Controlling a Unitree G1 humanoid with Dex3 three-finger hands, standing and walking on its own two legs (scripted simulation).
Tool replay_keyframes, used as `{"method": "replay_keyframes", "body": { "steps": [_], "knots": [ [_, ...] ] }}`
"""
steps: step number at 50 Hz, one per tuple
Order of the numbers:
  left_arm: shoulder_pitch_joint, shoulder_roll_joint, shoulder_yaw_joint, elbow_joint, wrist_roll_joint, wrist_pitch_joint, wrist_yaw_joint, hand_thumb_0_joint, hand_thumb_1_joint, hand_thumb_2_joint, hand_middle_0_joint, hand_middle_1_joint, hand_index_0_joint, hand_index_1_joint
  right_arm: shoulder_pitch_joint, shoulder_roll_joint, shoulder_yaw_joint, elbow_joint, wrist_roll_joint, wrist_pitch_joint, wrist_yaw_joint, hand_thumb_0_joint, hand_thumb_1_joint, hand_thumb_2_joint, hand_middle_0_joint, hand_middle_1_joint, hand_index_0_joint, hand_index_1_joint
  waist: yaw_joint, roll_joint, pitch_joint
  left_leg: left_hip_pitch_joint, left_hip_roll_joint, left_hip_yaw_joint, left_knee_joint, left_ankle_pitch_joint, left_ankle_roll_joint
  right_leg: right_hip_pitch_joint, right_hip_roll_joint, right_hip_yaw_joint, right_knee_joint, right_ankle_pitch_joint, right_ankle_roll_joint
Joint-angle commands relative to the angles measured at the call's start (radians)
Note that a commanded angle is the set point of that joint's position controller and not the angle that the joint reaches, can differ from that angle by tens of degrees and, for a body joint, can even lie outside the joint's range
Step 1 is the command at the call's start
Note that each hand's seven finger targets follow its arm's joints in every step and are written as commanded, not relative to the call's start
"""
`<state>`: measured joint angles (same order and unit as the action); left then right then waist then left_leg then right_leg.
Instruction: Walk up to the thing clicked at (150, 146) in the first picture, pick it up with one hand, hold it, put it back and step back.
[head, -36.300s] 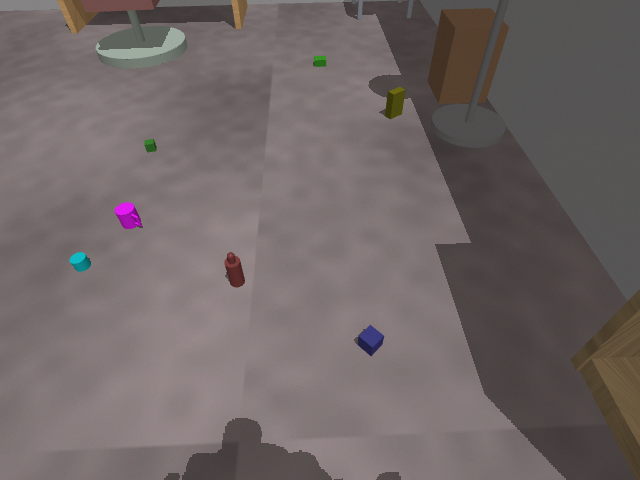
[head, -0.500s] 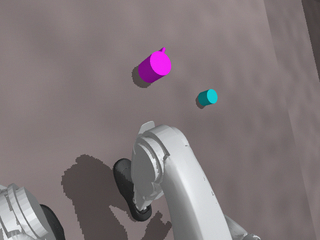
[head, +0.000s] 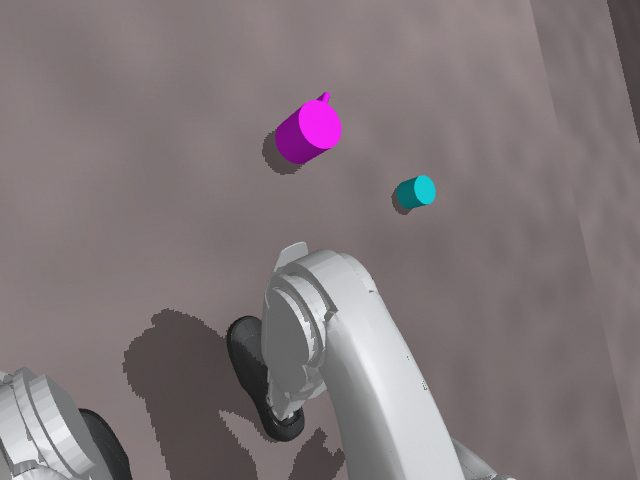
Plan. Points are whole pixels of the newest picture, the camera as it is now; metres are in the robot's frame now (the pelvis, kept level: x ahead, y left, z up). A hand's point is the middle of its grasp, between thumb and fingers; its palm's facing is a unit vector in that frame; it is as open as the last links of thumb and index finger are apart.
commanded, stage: close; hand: left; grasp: from above
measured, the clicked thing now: out of the picture +0.47 +0.35 -0.28
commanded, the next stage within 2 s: settle in 1.82 s
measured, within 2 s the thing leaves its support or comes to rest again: neither
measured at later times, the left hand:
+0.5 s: hand out of the picture +0.45 +0.35 -0.25, palm faces -0.41 -0.17 -0.89, open 8.4 cm
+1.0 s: hand out of the picture +0.46 +0.35 -0.25, palm faces -0.41 -0.18 -0.89, open 8.2 cm
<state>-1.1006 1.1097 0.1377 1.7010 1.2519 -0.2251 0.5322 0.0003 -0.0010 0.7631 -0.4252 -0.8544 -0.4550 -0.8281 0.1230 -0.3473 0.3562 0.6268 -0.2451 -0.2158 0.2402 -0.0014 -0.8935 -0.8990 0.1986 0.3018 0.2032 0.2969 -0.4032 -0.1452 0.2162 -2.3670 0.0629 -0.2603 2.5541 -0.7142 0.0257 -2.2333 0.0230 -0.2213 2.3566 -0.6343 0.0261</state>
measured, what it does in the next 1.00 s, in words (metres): stands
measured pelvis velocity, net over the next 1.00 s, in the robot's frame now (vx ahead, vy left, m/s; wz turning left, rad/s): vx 0.00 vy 0.00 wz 0.00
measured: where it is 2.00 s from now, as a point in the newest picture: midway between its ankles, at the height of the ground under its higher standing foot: (202, 447)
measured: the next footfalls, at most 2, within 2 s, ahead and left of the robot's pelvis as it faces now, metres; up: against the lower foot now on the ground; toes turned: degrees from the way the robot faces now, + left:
none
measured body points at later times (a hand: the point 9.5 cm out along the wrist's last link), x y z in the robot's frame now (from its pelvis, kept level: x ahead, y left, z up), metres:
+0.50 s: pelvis +0.00 +0.00 +0.00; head +0.29 +0.13 +0.31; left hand +0.47 +0.35 -0.20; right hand +0.04 -0.25 -0.05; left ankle +0.06 +0.12 -0.27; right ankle +0.12 -0.11 -0.27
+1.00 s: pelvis +0.00 +0.00 +0.00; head +0.29 +0.13 +0.32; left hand +0.48 +0.36 -0.20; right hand +0.04 -0.24 -0.05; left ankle +0.06 +0.12 -0.27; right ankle +0.12 -0.11 -0.27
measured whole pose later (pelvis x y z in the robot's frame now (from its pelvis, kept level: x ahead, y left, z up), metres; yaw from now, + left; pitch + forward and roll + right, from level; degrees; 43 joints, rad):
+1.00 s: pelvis +0.00 +0.00 +0.00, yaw +0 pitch +27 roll -16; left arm -1.12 1.12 0.14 1.72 1.26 -0.21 0.56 0.03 0.32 0.41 -0.77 -0.60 -0.72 -0.51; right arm 0.11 -0.36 0.35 0.63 -0.25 -0.24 0.25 0.00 -0.89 -0.90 0.20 0.30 0.20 0.30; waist -0.41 -0.15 0.22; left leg -2.37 0.06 -0.26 2.56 -0.71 0.03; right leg -2.23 0.03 -0.22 2.35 -0.63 0.03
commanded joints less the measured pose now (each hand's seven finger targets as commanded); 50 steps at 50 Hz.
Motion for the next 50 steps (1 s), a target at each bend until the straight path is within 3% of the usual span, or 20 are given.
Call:
{"method": "replay_keyframes", "body": {
  "steps": [1, 4, 7, 12, 14, 17, 18, 20, 22, 27, 30, 36, 38, 39, 40, 43, 44, 45, 49, 50],
  "knots": [
    [-0.224, 0.24, -0.002, -0.121, -0.002, -0.019, 0.046, 0.0, 0.136, 0.739, -0.51, -0.829, -0.541, -0.796, 0.198, -0.336, -0.096, 0.016, 0.0, -0.003, -0.012, 0.0, -0.886, -0.897, 0.199, 0.299, 0.199, 0.3, -0.056, 0.527, -0.642, 0.476, 0.014, 0.083, -0.246, 0.23, -0.011, 0.382, 0.068, -0.062, -0.2, 0.246, -0.035],
    [-0.255, 0.27, 0.019, -0.152, 0.012, -0.029, 0.075, 0.0, 0.181, 0.714, -0.541, -0.816, -0.574, -0.78, 0.196, -0.346, -0.102, 0.021, -0.007, -0.006, -0.014, 0.0, -0.886, -0.897, 0.199, 0.299, 0.199, 0.299, -0.043, 0.582, -0.664, 0.532, 0.02, 0.065, -0.267, 0.23, -0.025, 0.34, 0.059, -0.073, -0.181, 0.235, -0.04],
    [-0.226, 0.208, -0.015, -0.08, 0.034, -0.019, 0.086, 0.0, 0.193, 0.698, -0.551, -0.799, -0.583, -0.764, 0.192, -0.339, -0.096, 0.021, -0.017, -0.014, -0.004, 0.0, -0.886, -0.897, 0.199, 0.299, 0.199, 0.299, -0.075, 0.581, -0.637, 0.545, 0.025, 0.056, -0.261, 0.254, -0.03, 0.324, 0.06, -0.077, -0.164, 0.257, -0.038],
    [-0.267, 0.247, 0.008, -0.078, 0.041, -0.002, 0.119, 0.0, 0.308, 0.689, -0.641, -0.782, -0.675, -0.746, 0.19, -0.352, -0.1, 0.024, -0.016, -0.025, -0.005, 0.0, -0.887, -0.897, 0.199, 0.299, 0.199, 0.299, -0.073, 0.588, -0.619, 0.521, 0.023, 0.065, -0.26, 0.234, -0.026, 0.323, 0.055, -0.069, -0.175, 0.252, -0.038],
    [-0.24, 0.229, -0.01, -0.045, 0.026, 0.006, 0.121, 0.0, 0.334, 0.693, -0.657, -0.778, -0.691, -0.741, 0.174, -0.347, -0.092, 0.023, -0.016, -0.029, -0.006, 0.0, -0.885, -0.897, 0.199, 0.299, 0.199, 0.299, -0.081, 0.522, -0.578, 0.456, 0.018, 0.076, -0.253, 0.183, -0.016, 0.34, 0.062, -0.065, -0.198, 0.219, -0.033],
    [-0.264, 0.246, -0.007, -0.074, 0.024, 0.012, 0.117, 0.0, 0.352, 0.632, -0.658, -0.773, -0.703, -0.725, 0.187, -0.361, -0.105, 0.018, -0.014, -0.037, -0.011, 0.0, -0.888, -0.897, 0.199, 0.299, 0.199, 0.299, -0.078, 0.537, -0.607, 0.469, 0.015, 0.082, -0.249, 0.186, -0.013, 0.35, 0.059, -0.056, -0.196, 0.224, -0.033],
    [-0.287, 0.277, 0.019, -0.117, 0.014, 0.009, 0.118, 0.0, 0.351, 0.63, -0.66, -0.764, -0.703, -0.718, 0.188, -0.35, -0.099, 0.032, -0.012, -0.039, -0.008, 0.0, -0.887, -0.897, 0.199, 0.299, 0.199, 0.299, -0.064, 0.561, -0.636, 0.492, 0.022, 0.072, -0.253, 0.207, -0.018, 0.35, 0.054, -0.058, -0.192, 0.234, -0.033],
    [-0.253, 0.234, -0.003, -0.085, 0.002, 0.016, 0.109, 0.0, 0.368, 0.628, -0.684, -0.754, -0.724, -0.711, 0.181, -0.341, -0.093, 0.028, -0.014, -0.047, -0.003, 0.0, -0.89, -0.898, 0.199, 0.299, 0.199, 0.299, -0.075, 0.532, -0.622, 0.487, 0.024, 0.067, -0.244, 0.21, -0.017, 0.356, 0.055, -0.06, -0.186, 0.242, -0.028],
    [-0.286, 0.262, 0.019, -0.122, -0.003, 0.01, 0.115, 0.0, 0.415, 0.626, -0.719, -0.747, -0.759, -0.704, 0.192, -0.347, -0.093, 0.036, -0.012, -0.044, -0.003, 0.0, -0.889, -0.898, 0.199, 0.299, 0.199, 0.299, -0.073, 0.551, -0.682, 0.513, 0.026, 0.062, -0.245, 0.246, -0.018, 0.379, 0.056, -0.062, -0.191, 0.272, -0.029],
    [-0.242, 0.237, -0.01, -0.058, -0.006, 0.015, 0.093, 0.0, 0.503, 0.619, -0.787, -0.73, -0.828, -0.686, 0.177, -0.346, -0.093, 0.035, -0.012, -0.045, -0.004, 0.0, -0.889, -0.898, 0.199, 0.299, 0.199, 0.299, -0.075, 0.552, -0.62, 0.49, 0.023, 0.07, -0.251, 0.215, -0.02, 0.361, 0.058, -0.06, -0.186, 0.244, -0.034],
    [-0.277, 0.287, 0.014, -0.143, -0.001, 0.008, 0.085, 0.0, 0.541, 0.609, -0.82, -0.703, -0.859, -0.662, 0.199, -0.351, -0.093, 0.037, -0.007, -0.037, -0.005, 0.0, -0.886, -0.897, 0.199, 0.299, 0.199, 0.299, -0.065, 0.575, -0.651, 0.504, 0.022, 0.075, -0.253, 0.234, -0.018, 0.376, 0.056, -0.055, -0.197, 0.253, -0.034],
    [-0.247, 0.219, -0.004, -0.077, -0.009, 0.011, 0.078, 0.0, 0.638, 0.626, -0.891, -0.706, -0.93, -0.665, 0.202, -0.342, -0.093, 0.041, -0.011, -0.037, 0.003, 0.0, -0.887, -0.897, 0.199, 0.299, 0.199, 0.299, -0.082, 0.571, -0.631, 0.518, 0.024, 0.058, -0.254, 0.244, -0.025, 0.339, 0.054, -0.072, -0.179, 0.258, -0.034],
    [-0.251, 0.232, -0.015, -0.102, -0.003, 0.012, 0.071, 0.0, 0.679, 0.613, -0.931, -0.672, -0.967, -0.634, 0.201, -0.368, -0.114, 0.031, -0.008, -0.036, -0.001, 0.0, -0.887, -0.897, 0.199, 0.299, 0.199, 0.299, -0.08, 0.586, -0.625, 0.516, 0.022, 0.067, -0.26, 0.226, -0.023, 0.341, 0.058, -0.065, -0.191, 0.246, -0.036],
    [-0.263, 0.247, -0.007, -0.116, -0.008, 0.015, 0.068, 0.0, 0.676, 0.592, -0.927, -0.659, -0.965, -0.62, 0.192, -0.346, -0.098, 0.032, -0.004, -0.038, -0.001, 0.0, -0.886, -0.897, 0.199, 0.299, 0.199, 0.299, -0.068, 0.574, -0.628, 0.516, 0.022, 0.066, -0.255, 0.225, -0.024, 0.343, 0.055, -0.064, -0.186, 0.245, -0.035],
    [-0.319, 0.311, 0.029, -0.216, 0.002, 0.008, 0.072, 0.0, 0.692, 0.61, -0.941, -0.66, -0.975, -0.623, 0.203, -0.352, -0.099, 0.041, -0.003, -0.034, -0.003, 0.0, -0.886, -0.897, 0.199, 0.299, 0.199, 0.299, -0.051, 0.644, -0.699, 0.559, 0.025, 0.066, -0.263, 0.264, -0.03, 0.354, 0.053, -0.063, -0.184, 0.265, -0.04],
    [-0.246, 0.248, 0.006, -0.12, 0.008, 0.018, 0.069, 0.0, 0.452, 0.418, -0.738, -0.558, -0.78, -0.516, 0.203, -0.344, -0.102, 0.038, -0.006, -0.024, 0.001, 0.0, -0.888, -0.898, 0.199, 0.3, 0.199, 0.3, -0.059, 0.606, -0.683, 0.547, 0.023, 0.068, -0.256, 0.284, -0.029, 0.369, 0.059, -0.064, -0.182, 0.282, -0.04],
    [-0.23, 0.21, -0.01, -0.081, -0.001, 0.02, 0.065, 0.0, 0.372, 0.372, -0.696, -0.551, -0.746, -0.499, 0.2, -0.333, -0.093, 0.033, -0.008, -0.028, 0.006, 0.0, -0.886, -0.896, 0.199, 0.3, 0.199, 0.3, -0.079, 0.557, -0.63, 0.504, 0.021, 0.066, -0.242, 0.273, -0.022, 0.356, 0.059, -0.069, -0.175, 0.283, -0.035],
    [-0.243, 0.221, -0.002, -0.109, -0.004, 0.015, 0.065, 0.0, 0.322, 0.343, -0.655, -0.538, -0.708, -0.483, 0.211, -0.339, -0.09, 0.039, -0.01, -0.027, 0.007, 0.0, -0.883, -0.895, 0.199, 0.3, 0.199, 0.3, -0.08, 0.566, -0.638, 0.509, 0.021, 0.068, -0.247, 0.284, -0.023, 0.359, 0.059, -0.071, -0.183, 0.287, -0.034],
    [-0.241, 0.249, 0.0, -0.092, -0.005, 0.023, 0.058, 0.0, 0.277, 0.387, -0.646, -0.533, -0.686, -0.492, 0.207, -0.359, -0.106, 0.027, -0.004, -0.024, -0.004, 0.0, -0.885, -0.896, 0.199, 0.3, 0.199, 0.3, -0.066, 0.557, -0.63, 0.499, 0.018, 0.075, -0.262, 0.24, -0.019, 0.358, 0.062, -0.064, -0.198, 0.251, -0.038],
    [-0.243, 0.227, -0.025, -0.075, -0.003, 0.023, 0.053, 0.0, 0.291, 0.406, -0.657, -0.548, -0.696, -0.508, 0.191, -0.364, -0.11, 0.017, 0.0, -0.028, -0.006, 0.0, -0.886, -0.897, 0.199, 0.3, 0.199, 0.3, -0.068, 0.565, -0.609, 0.496, 0.016, 0.073, -0.264, 0.215, -0.021, 0.337, 0.06, -0.063, -0.191, 0.226, -0.041]
  ]
}}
